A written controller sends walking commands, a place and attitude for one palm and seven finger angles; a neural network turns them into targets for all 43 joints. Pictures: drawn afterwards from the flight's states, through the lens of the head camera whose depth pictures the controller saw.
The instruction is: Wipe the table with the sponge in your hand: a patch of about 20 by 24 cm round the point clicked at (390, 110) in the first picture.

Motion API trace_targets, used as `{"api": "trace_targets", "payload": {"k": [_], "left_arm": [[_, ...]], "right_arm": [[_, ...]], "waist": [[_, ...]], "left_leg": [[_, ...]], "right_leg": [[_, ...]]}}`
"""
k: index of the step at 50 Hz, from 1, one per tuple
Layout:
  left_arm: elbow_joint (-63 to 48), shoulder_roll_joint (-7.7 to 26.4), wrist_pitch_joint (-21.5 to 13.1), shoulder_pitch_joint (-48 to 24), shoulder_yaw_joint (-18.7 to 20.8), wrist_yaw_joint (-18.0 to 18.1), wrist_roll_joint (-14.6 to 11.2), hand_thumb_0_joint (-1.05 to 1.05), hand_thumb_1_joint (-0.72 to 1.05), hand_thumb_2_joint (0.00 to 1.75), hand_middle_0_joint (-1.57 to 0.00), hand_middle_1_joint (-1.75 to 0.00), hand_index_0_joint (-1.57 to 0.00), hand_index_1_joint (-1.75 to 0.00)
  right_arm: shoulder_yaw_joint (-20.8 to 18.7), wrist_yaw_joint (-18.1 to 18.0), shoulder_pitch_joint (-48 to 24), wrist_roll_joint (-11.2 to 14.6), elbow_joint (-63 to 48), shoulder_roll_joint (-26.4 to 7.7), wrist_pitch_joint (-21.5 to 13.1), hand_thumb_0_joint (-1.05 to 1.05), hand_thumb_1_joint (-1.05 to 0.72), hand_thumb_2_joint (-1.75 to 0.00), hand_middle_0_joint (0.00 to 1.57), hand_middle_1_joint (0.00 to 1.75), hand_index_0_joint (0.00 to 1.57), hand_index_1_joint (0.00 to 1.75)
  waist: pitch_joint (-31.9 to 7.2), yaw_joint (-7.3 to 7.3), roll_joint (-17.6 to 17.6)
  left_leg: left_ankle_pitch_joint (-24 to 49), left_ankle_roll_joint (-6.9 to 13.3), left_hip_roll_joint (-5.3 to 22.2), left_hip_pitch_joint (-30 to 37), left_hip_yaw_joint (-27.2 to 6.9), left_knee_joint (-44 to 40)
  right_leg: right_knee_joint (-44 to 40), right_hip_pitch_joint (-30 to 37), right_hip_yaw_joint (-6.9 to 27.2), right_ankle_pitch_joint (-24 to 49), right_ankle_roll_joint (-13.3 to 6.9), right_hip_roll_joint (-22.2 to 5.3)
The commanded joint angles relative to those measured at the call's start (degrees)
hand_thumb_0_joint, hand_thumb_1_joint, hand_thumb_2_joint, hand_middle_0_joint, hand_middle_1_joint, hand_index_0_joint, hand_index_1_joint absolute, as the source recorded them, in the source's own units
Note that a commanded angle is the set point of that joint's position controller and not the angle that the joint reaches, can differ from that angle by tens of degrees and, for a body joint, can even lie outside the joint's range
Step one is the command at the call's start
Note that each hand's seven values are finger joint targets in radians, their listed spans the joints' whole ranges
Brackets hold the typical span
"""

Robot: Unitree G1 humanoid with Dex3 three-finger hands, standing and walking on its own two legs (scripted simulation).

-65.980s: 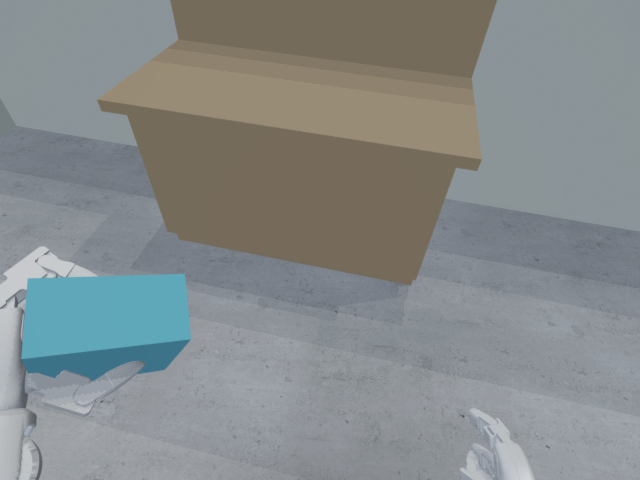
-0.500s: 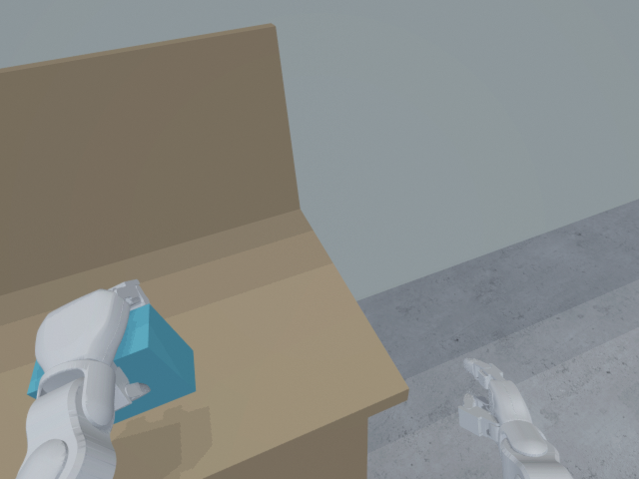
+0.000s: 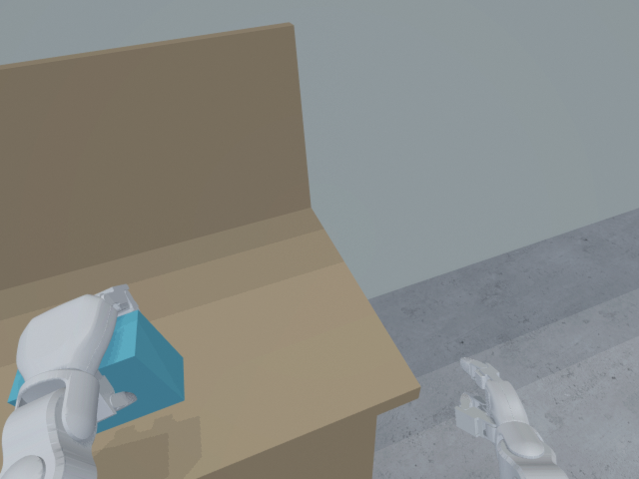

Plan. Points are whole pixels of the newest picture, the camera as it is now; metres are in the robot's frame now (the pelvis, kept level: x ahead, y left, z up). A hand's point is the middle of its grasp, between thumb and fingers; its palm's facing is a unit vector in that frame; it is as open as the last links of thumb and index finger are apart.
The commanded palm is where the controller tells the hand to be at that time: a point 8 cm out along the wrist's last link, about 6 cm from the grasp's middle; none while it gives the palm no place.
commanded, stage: bring the sponge back beside the body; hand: left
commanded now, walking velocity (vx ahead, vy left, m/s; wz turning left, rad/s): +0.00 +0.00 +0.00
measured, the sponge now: (117, 383) +0.18 +0.29 +0.06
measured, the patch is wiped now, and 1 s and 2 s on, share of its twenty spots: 1.00 1.00 1.00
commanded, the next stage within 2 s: step back with the hand held close in 0.32 s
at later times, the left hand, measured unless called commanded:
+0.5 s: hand (123, 346) +0.20 +0.26 +0.12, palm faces +0.23 -0.51 -0.83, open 9.9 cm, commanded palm +0.15 +0.28 +0.17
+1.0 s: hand (87, 359) +0.17 +0.27 +0.14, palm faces +0.40 -0.85 -0.34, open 9.9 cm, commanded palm +0.11 +0.31 +0.17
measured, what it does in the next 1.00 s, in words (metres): stands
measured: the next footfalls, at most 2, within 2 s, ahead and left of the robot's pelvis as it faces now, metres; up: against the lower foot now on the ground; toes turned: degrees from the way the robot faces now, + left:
right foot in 1.18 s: -0.08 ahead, -0.12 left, +0.00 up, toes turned +4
left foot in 1.66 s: -0.17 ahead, +0.15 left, +0.00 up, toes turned +3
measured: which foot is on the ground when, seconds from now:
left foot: down 0.00-1.00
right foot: down 0.00-1.00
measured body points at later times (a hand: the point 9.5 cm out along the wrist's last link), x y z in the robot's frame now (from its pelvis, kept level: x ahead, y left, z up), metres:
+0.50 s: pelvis +0.00 +0.00 +0.00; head -0.04 -0.04 +0.45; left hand +0.18 +0.29 +0.17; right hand +0.26 -0.19 -0.05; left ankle +0.00 +0.10 -0.74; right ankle +0.02 -0.10 -0.74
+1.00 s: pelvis -0.04 +0.02 -0.02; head -0.06 +0.04 +0.43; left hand +0.14 +0.32 +0.16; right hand +0.12 -0.23 -0.09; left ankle +0.00 +0.10 -0.74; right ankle +0.02 -0.10 -0.74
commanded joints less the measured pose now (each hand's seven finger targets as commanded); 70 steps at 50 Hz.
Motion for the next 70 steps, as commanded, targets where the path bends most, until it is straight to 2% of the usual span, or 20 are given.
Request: {"api": "trace_targets", "payload": {"k": [1,18,21,22,23,24,25,26,28,32,36,45,49,52,54,58,61,65,67,70], "left_arm": [[-13.26,12.50,-1.82,-11.81,8.95,3.09,3.14,0.00,0.10,1.30,-1.20,-1.60,-1.20,-1.60],[-13.13,11.99,-2.60,-11.08,8.96,3.47,2.89,0.00,0.10,1.30,-1.20,-1.60,-1.20,-1.60],[-13.24,12.50,-2.46,-10.83,9.76,3.76,2.82,0.00,0.10,1.30,-1.20,-1.60,-1.20,-1.60],[-2.82,9.17,-1.42,-12.21,6.47,3.68,3.79,0.00,0.10,1.30,-1.20,-1.60,-1.20,-1.60],[-20.52,4.05,-16.74,-22.82,21.62,5.48,-47.08,0.00,0.10,1.30,-1.20,-1.60,-1.20,-1.60],[-6.16,9.48,-21.66,-8.90,24.19,6.28,-47.45,0.00,0.10,1.30,-1.20,-1.60,-1.20,-1.60],[-4.58,4.06,-23.41,-5.47,19.57,5.95,-47.91,0.00,0.10,1.30,-1.20,-1.60,-1.20,-1.60],[-9.59,6.55,-25.95,-4.11,25.19,7.13,-49.59,0.00,0.10,1.30,-1.20,-1.60,-1.20,-1.60],[-18.03,6.03,-30.02,-1.34,25.10,8.10,-51.21,0.00,0.10,1.30,-1.20,-1.60,-1.20,-1.60],[-28.76,5.73,-34.50,8.94,27.42,10.27,-51.75,0.00,0.10,1.30,-1.20,-1.60,-1.20,-1.60],[-27.59,7.16,-35.42,12.38,30.55,11.22,-51.60,0.00,0.10,1.30,-1.20,-1.60,-1.20,-1.60],[-17.07,2.74,-36.57,8.20,25.82,10.59,-51.73,0.00,0.10,1.30,-1.20,-1.60,-1.20,-1.60],[-21.87,3.73,-38.28,6.21,26.03,11.13,-50.43,0.00,0.10,1.30,-1.20,-1.60,-1.20,-1.60],[-25.52,4.75,-40.07,3.60,28.91,11.32,-48.11,0.00,0.10,1.30,-1.20,-1.60,-1.20,-1.60],[-25.61,5.26,-40.76,2.81,30.33,11.13,-47.12,0.00,0.10,1.30,-1.20,-1.60,-1.20,-1.60],[-21.98,2.16,-41.54,4.41,28.79,9.51,-47.50,0.00,0.10,1.30,-1.20,-1.60,-1.20,-1.60],[-18.54,-0.62,-41.58,4.56,25.38,8.65,-49.07,0.00,0.10,1.30,-1.20,-1.60,-1.20,-1.60],[-22.30,-0.15,-42.09,1.97,23.43,8.37,-49.30,0.00,0.10,1.30,-1.20,-1.60,-1.20,-1.60],[-24.11,1.32,-41.63,5.73,25.12,8.39,-49.86,0.00,0.10,1.30,-1.20,-1.60,-1.20,-1.60],[-26.56,4.39,-41.37,8.37,29.21,8.80,-50.25,0.00,0.10,1.30,-1.20,-1.60,-1.20,-1.60]], "right_arm": [[-2.09,-0.76,-16.25,-0.27,-11.01,-5.61,-3.65,0.00,-0.90,-0.90,0.20,0.30,0.20,0.30],[-2.24,-0.78,-14.97,-0.38,-10.86,-5.35,-4.48,0.00,-0.90,-0.90,0.20,0.30,0.20,0.30],[-2.22,-0.77,-15.38,-0.46,-10.90,-5.56,-4.39,0.00,-0.90,-0.90,0.20,0.30,0.20,0.30],[-1.78,-1.31,-13.67,-0.53,-9.11,-5.94,-3.88,0.00,-0.90,-0.90,0.20,0.30,0.20,0.30],[-3.24,-2.08,-2.91,-0.62,-22.51,-4.19,-4.64,0.00,-0.90,-0.90,0.20,0.30,0.20,0.30],[-1.60,-2.55,1.01,-2.38,-16.90,-4.99,-5.43,0.00,-0.90,-0.90,0.20,0.30,0.20,0.30],[-1.78,-2.28,-0.91,-1.90,-16.83,-3.81,-5.28,0.00,-0.90,-0.90,0.20,0.30,0.20,0.30],[-2.93,-2.74,3.61,-1.58,-17.00,-4.51,-5.07,0.00,-0.90,-0.90,0.20,0.30,0.20,0.30],[-3.36,-3.29,3.88,-1.81,-16.69,-5.09,-5.31,0.00,-0.90,-0.90,0.20,0.30,0.20,0.30],[-4.25,-3.65,5.61,-2.33,-16.11,-5.99,-5.54,0.00,-0.90,-0.90,0.20,0.30,0.20,0.30],[-5.57,-3.67,6.12,-2.57,-15.05,-6.43,-5.75,0.00,-0.90,-0.90,0.20,0.30,0.20,0.30],[-6.41,-4.15,7.31,-1.74,-14.37,-6.96,-7.13,0.00,-0.90,-0.90,0.20,0.30,0.20,0.30],[-5.63,-4.18,6.20,-2.29,-14.97,-7.27,-8.06,0.00,-0.90,-0.90,0.20,0.30,0.20,0.30],[-5.83,-4.33,5.66,-3.39,-15.15,-8.04,-9.22,0.00,-0.90,-0.90,0.20,0.30,0.20,0.30],[-6.35,-3.99,6.81,-4.23,-14.88,-7.58,-10.17,0.00,-0.90,-0.90,0.20,0.30,0.20,0.30],[-6.24,-3.15,8.47,-4.35,-13.32,-6.30,-11.74,0.00,-0.90,-0.90,0.20,0.30,0.20,0.30],[-5.64,-2.94,8.73,-3.82,-11.13,-5.63,-12.72,0.00,-0.90,-0.90,0.20,0.30,0.20,0.30],[-5.51,-2.65,6.77,-3.32,-9.77,-4.86,-12.91,0.00,-0.90,-0.90,0.20,0.30,0.20,0.30],[-5.90,-2.60,5.97,-3.22,-10.76,-4.62,-12.19,0.00,-0.90,-0.90,0.20,0.30,0.20,0.30],[-6.42,-2.87,4.07,-3.18,-12.28,-4.43,-11.18,0.00,-0.90,-0.90,0.20,0.30,0.20,0.30]], "waist": [[-5.58,0.15,0.74],[-7.05,0.51,-0.16],[-5.76,0.46,0.08],[-1.69,-1.13,-3.80],[6.44,-6.42,-12.08],[1.09,-5.14,-17.43],[0.74,-5.17,-15.81],[-1.47,-5.24,-16.31],[-8.77,-5.94,-9.37],[-15.42,-6.08,4.65],[-13.73,-6.39,3.47],[-6.62,-7.53,-10.43],[-3.74,-7.38,-4.34],[-4.12,-6.90,7.95],[-5.04,-6.61,8.12],[-3.87,-6.76,3.15],[-5.69,-7.26,3.02],[-16.13,-6.15,2.34],[-18.55,-5.93,-2.55],[-14.75,-6.04,-4.23]], "left_leg": [[9.12,0.91,1.75,-3.07,-5.87,-5.03],[9.29,0.87,1.63,-3.60,-5.67,-5.07],[8.54,0.72,1.81,-3.61,-6.06,-5.33],[6.66,0.50,1.56,-5.13,-4.74,-5.01],[-2.23,1.52,2.01,-6.27,-6.30,-0.47],[-1.26,1.74,1.63,-4.55,-6.73,1.67],[-0.07,1.34,1.37,-4.26,-6.28,1.51],[1.20,0.99,2.22,-3.33,-6.87,3.33],[6.23,0.88,4.00,-3.69,-6.62,6.19],[20.75,1.05,8.06,-7.23,-9.51,6.30],[25.36,0.69,9.85,-10.91,-11.37,6.37],[-0.64,0.26,7.01,-17.52,-10.29,10.32],[-13.58,2.02,8.53,-23.16,-13.12,2.55],[-28.26,5.83,13.67,-40.44,-21.26,-10.70],[-26.02,6.93,14.64,-44.02,-21.73,-11.70],[-14.77,6.32,13.42,-32.71,-19.23,-7.03],[6.11,3.29,11.93,-15.19,-16.27,-1.78],[35.92,1.55,12.24,1.57,-11.50,5.77],[34.05,1.47,11.93,2.89,-10.50,6.03],[15.94,0.81,10.04,-8.59,-8.81,7.91]], "right_leg": [[-3.32,2.89,6.40,2.43,-3.18,-0.47],[-2.71,4.09,5.34,3.10,-2.92,-0.91],[-3.29,3.49,6.42,2.22,-3.20,-0.43],[-4.37,-0.15,4.76,-0.01,-2.98,-0.52],[-7.85,-11.13,10.66,3.55,-1.78,-2.60],[-7.48,-10.99,8.57,2.24,-1.82,-3.89],[-6.39,-11.80,8.27,2.84,-2.09,-5.03],[-7.01,-11.92,9.48,2.36,-1.61,-7.58],[-3.44,-8.47,9.12,10.07,-1.91,-11.62],[5.58,-3.43,5.63,18.77,-1.54,-11.51],[8.76,-6.02,3.63,11.84,-0.76,-9.61],[1.92,-14.25,8.42,4.83,-2.60,-12.90],[4.07,-14.84,5.23,-6.48,-0.95,-9.07],[18.93,1.77,0.51,-2.46,2.23,-1.19],[24.84,5.85,0.73,-2.26,2.98,0.00],[17.31,-1.88,0.20,-6.56,2.90,1.06],[6.36,-11.40,0.75,-4.89,1.69,-0.50],[2.50,-14.13,2.23,2.40,1.54,-3.05],[3.95,-13.65,2.01,-0.03,1.65,-2.56],[2.02,-12.06,4.39,4.35,0.06,-5.99]]}}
